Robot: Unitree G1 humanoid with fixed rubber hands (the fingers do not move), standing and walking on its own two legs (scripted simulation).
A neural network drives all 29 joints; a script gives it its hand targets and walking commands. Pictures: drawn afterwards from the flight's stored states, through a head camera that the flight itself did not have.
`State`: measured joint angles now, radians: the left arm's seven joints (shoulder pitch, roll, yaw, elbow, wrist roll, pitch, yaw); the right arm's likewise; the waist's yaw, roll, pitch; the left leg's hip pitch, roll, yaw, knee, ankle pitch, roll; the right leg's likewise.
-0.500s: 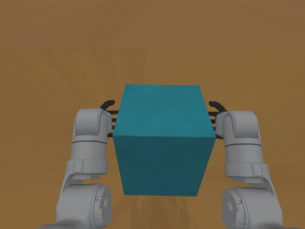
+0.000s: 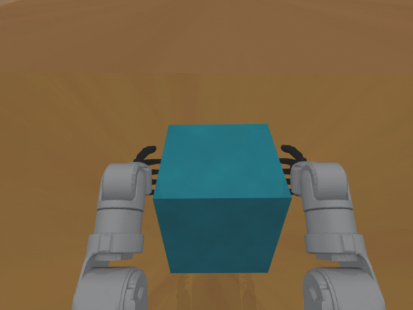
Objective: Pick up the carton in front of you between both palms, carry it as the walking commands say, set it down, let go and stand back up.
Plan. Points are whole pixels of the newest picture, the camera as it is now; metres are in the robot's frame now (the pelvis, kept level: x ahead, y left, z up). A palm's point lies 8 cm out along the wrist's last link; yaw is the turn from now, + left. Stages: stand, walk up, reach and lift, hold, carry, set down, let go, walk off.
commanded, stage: carry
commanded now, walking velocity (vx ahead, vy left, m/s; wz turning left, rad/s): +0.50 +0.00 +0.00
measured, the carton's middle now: (218, 199) +0.35 +0.00 +0.05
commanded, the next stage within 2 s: none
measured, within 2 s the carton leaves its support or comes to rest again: neither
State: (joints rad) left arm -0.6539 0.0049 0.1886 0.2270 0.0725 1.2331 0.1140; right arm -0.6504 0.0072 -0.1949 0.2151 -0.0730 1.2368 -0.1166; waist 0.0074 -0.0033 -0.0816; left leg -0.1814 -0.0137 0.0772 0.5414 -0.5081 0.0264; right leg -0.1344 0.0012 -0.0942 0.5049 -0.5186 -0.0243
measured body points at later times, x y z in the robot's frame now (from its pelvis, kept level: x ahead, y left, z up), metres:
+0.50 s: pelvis +0.14 +0.00 +0.00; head +0.13 -0.01 +0.45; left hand +0.52 +0.14 +0.17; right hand +0.51 -0.17 +0.16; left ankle -0.04 +0.09 -0.73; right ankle +0.25 -0.09 -0.66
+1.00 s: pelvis +0.45 -0.02 +0.05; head +0.48 -0.04 +0.50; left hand +0.84 +0.13 +0.23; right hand +0.85 -0.17 +0.22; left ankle +0.62 +0.06 -0.63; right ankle +0.29 -0.08 -0.67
